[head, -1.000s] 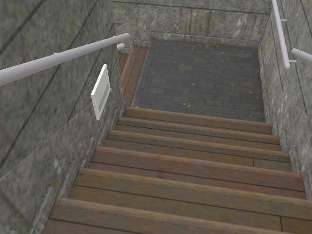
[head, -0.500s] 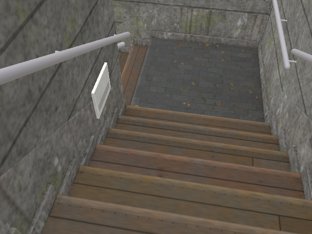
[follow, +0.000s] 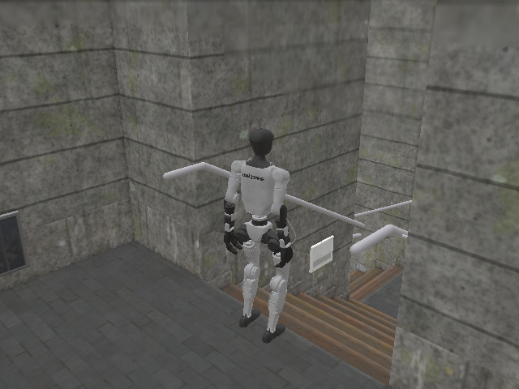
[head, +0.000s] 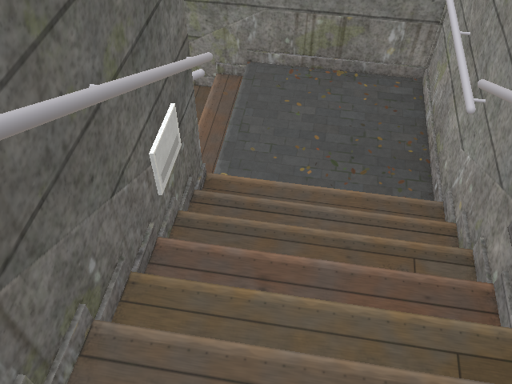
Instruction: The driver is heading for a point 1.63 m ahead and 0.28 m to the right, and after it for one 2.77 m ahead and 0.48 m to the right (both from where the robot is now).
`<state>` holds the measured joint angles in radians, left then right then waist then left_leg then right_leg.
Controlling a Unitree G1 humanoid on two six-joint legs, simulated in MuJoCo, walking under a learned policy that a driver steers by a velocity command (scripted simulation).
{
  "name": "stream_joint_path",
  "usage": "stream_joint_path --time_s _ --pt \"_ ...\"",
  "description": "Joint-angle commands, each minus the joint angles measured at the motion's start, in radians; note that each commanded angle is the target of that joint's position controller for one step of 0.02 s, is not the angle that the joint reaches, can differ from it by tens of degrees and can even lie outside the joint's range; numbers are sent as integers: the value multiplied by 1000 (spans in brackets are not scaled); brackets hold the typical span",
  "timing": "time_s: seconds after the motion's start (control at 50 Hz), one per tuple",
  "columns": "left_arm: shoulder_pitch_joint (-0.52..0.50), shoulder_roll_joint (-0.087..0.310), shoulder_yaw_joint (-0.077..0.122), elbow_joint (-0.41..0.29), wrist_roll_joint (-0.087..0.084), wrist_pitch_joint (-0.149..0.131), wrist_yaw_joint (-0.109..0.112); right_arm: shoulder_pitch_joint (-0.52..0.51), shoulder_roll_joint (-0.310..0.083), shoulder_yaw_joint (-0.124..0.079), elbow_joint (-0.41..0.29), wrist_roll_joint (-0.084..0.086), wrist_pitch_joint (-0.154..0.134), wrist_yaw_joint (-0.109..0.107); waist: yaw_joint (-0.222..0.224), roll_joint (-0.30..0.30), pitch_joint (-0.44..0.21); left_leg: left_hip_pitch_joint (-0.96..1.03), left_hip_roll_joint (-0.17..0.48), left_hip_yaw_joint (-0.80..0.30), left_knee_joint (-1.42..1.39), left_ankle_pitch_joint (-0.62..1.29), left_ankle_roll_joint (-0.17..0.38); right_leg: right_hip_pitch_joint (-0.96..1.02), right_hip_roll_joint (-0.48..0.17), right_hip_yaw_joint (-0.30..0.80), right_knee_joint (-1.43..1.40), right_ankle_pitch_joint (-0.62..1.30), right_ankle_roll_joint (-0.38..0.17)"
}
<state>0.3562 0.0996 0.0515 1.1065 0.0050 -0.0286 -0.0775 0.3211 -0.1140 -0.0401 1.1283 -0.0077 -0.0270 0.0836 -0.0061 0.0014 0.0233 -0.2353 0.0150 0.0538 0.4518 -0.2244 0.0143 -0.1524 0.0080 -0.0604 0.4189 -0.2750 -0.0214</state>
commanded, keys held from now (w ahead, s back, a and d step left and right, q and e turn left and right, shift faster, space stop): no key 0.66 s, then w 0.34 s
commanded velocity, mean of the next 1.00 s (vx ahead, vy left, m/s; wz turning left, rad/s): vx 0.08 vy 0.00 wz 0.00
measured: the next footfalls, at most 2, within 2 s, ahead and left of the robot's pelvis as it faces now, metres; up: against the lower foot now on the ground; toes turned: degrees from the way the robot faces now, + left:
right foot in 1.36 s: +0.31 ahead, -0.07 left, -0.17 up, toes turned -4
left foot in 1.86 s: +0.61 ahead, +0.19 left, -0.33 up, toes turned +5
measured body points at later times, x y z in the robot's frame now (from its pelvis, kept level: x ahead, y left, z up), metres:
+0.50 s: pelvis +0.00 +0.00 +0.00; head +0.02 +0.00 +0.45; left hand -0.05 +0.19 -0.16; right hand -0.03 -0.20 -0.16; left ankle +0.01 +0.11 -0.74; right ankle -0.03 -0.10 -0.74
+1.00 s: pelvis +0.06 +0.03 -0.02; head +0.07 +0.04 +0.43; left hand +0.02 +0.25 -0.18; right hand +0.08 -0.19 -0.17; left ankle +0.02 +0.12 -0.74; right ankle -0.03 -0.10 -0.71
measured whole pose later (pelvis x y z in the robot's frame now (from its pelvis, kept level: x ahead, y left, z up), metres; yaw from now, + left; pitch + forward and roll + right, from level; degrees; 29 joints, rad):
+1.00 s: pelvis +0.06 +0.03 -0.02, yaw +0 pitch +1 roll +1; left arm 0.45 0.12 0.07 1.04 0.06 -0.07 0.02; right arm 0.35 -0.13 -0.07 1.00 -0.10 -0.16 0.00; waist -0.01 -0.03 -0.02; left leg -0.26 -0.03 0.08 0.64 -0.41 0.07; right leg -0.28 -0.01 0.06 0.87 -0.51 -0.12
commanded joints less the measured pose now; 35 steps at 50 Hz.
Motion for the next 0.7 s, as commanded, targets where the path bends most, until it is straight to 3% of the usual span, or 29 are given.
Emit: stream_joint_path --time_s 0.02,0.66,0.68,0.7 --pt "103 58 8 1 0 -3 0 88 -67 -9 -2 0 -3 -1 1 1 45 20 5 -2 -66 131 12 -67 -12 15 -80 141 -7" --pt "140 46 -6 31 -3 0 2 118 -52 2 16 3 1 -3 2 1 52 15 4 -1 -68 127 11 -73 -10 18 -84 147 -10" --pt "154 51 -3 35 -1 1 4 134 -59 -2 21 1 3 -6 2 1 54 15 5 -2 -77 36 16 -75 -13 22 -97 53 -17" --pt "162 83 10 31 11 0 11 141 -94 -16 17 -10 3 -15 3 -4 78 -6 2 -3 -73 -131 31 -96 -18 32 -107 -119 -42"
Keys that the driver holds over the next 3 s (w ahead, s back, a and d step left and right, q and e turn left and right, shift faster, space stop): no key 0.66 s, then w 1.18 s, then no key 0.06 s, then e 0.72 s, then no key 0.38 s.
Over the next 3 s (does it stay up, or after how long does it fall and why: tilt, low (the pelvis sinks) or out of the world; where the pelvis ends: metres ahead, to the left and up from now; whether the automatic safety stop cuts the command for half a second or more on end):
stays up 0.62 0.06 -0.36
